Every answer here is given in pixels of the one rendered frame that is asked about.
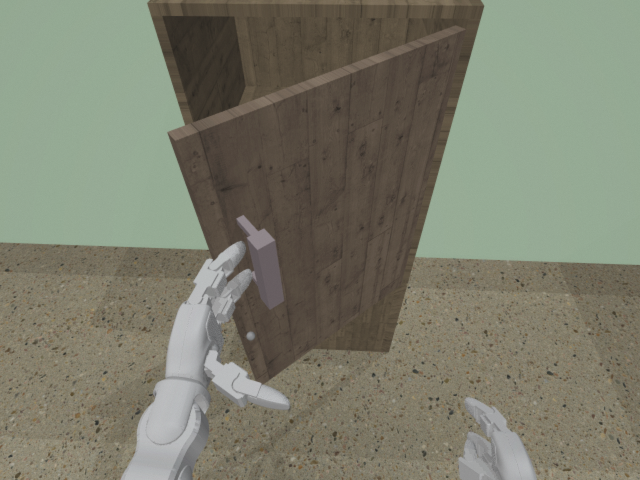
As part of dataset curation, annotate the handle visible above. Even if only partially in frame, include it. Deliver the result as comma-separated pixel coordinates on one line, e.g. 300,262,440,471
236,215,284,310

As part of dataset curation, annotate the left robot forearm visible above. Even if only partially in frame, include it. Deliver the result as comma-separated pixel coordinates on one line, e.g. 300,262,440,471
120,377,211,480

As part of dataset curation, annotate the robot left hand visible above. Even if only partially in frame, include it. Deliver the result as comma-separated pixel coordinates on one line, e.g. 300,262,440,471
165,241,290,410

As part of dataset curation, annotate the robot right hand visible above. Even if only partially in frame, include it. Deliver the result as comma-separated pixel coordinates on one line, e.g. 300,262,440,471
458,397,537,480

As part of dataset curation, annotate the cupboard door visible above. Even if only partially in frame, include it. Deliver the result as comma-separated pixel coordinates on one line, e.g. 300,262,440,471
167,25,466,385

